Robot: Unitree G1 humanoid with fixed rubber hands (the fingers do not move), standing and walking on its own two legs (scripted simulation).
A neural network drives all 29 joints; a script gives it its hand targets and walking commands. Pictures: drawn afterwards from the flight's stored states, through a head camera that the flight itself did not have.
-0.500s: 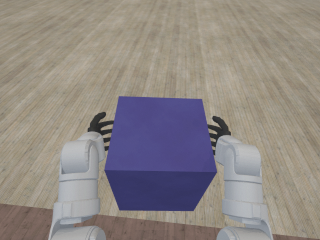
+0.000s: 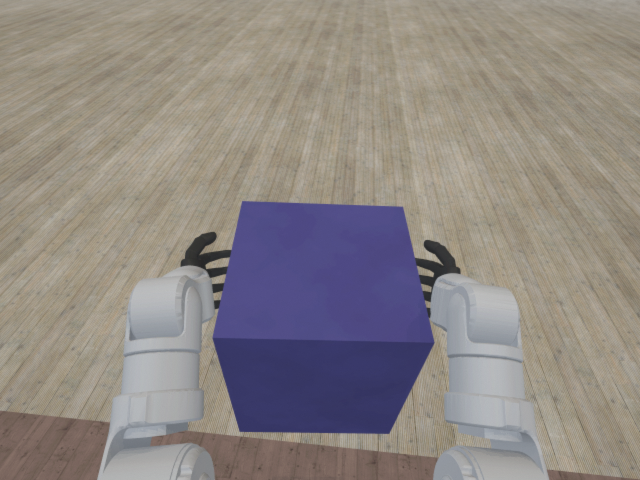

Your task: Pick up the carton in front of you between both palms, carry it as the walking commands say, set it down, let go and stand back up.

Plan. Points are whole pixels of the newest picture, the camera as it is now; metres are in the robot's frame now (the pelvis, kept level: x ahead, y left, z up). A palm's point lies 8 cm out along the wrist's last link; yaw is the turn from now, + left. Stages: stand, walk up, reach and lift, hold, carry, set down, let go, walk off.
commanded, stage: carry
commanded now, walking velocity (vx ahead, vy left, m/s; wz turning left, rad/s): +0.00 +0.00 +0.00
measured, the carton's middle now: (318, 322) +0.34 +0.00 +0.05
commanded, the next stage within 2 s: none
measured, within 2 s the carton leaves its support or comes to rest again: neither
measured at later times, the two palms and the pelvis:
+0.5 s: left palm (197, 285) +0.34 +0.15 +0.12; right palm (440, 288) +0.34 -0.15 +0.12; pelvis +0.00 +0.00 +0.00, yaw +0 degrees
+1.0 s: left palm (190, 284) +0.34 +0.16 +0.13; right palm (436, 291) +0.33 -0.14 +0.12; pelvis +0.00 +0.01 +0.00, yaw +0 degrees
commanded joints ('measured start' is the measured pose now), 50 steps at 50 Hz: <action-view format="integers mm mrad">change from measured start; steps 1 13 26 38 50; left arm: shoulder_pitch -636 -615 -636 -644 -677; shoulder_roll -876 -892 -859 -893 -875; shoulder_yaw -564 -575 -587 -609 -591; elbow -91 -141 -132 -169 -133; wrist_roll -255 -272 -253 -317 -277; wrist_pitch -10 -13 0 -2 -5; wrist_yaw -85 -89 -94 -93 -96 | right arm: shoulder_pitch -692 -701 -717 -637 -699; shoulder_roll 866 862 841 847 838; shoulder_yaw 601 651 622 616 588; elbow -85 -172 -134 -131 -77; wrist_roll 266 301 259 285 263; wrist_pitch -29 -33 -22 -10 -16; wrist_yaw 71 77 72 75 83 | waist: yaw -10 -7 5 -7 -6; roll -72 -57 2 -59 7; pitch -277 -341 -289 -407 -259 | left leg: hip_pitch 42 65 45 113 62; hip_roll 108 137 133 137 88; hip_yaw -111 -147 -118 -127 -108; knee -58 -64 -68 -14 -87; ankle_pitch -4 109 120 239 -60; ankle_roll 35 60 37 54 45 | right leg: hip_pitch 134 194 144 251 136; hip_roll -171 -138 -139 -171 -188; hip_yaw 187 147 140 141 200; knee -122 -33 -34 24 -140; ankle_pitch -14 98 96 413 -91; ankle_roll -20 -23 -19 -31 -25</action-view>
